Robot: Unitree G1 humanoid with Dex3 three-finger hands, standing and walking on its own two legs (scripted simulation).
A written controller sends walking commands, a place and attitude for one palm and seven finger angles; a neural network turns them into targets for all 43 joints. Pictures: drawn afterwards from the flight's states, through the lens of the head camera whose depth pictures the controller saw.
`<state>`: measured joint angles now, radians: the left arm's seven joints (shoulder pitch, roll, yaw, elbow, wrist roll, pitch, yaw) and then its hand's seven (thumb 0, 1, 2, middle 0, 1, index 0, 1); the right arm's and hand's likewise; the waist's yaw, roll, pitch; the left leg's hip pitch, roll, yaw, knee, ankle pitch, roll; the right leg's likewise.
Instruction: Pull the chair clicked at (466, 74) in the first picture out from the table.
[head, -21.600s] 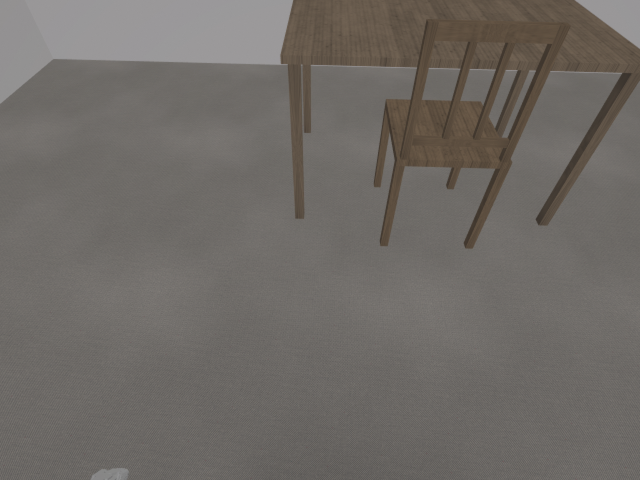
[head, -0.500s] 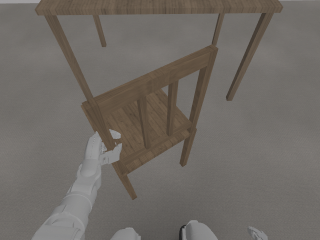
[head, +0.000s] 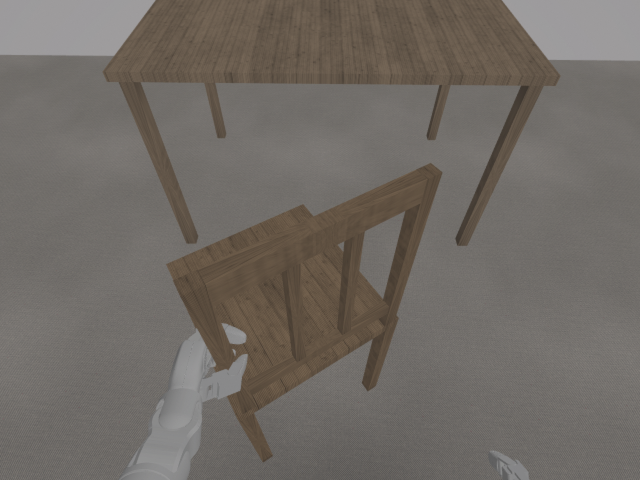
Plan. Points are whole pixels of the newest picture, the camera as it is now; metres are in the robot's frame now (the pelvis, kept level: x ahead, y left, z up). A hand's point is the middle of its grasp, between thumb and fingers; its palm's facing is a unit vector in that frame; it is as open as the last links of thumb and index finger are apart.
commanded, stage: stop walking, hand still on the chair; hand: left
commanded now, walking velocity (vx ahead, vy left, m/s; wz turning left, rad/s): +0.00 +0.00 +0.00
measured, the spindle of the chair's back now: (295, 316) +0.36 +0.06 -0.08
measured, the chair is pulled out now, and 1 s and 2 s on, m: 0.56 0.56 0.56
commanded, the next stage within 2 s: open the thumb and straighten the fingers in 0.24 s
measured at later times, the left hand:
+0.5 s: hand (228, 370) +0.27 +0.15 -0.07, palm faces +0.08 -0.99 -0.15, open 6.5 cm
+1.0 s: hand (222, 372) +0.27 +0.16 -0.08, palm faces +0.08 -0.98 -0.17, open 16.5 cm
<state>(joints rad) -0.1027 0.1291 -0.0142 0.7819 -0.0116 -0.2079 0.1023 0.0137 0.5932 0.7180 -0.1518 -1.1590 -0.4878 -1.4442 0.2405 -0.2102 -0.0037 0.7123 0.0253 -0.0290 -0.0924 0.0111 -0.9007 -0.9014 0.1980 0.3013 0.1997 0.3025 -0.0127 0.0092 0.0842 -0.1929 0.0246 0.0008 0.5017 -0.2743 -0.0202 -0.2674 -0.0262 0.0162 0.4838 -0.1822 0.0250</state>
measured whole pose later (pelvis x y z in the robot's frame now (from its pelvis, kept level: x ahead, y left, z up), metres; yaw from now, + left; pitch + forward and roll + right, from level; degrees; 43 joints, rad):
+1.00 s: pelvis +0.03 -0.01 -0.04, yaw +3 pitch +11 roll +0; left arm 0.18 0.18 0.00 0.22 -0.07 0.05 0.05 -0.01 -0.53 0.21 -0.13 -0.40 -0.14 -0.41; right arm 0.24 -0.25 0.01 0.55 0.04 -0.09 -0.06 0.01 -0.90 -0.90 0.20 0.30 0.20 0.30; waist -0.04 0.04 -0.09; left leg -0.60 0.01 -0.06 0.88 -0.48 -0.03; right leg -0.66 -0.04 -0.03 0.87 -0.41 0.02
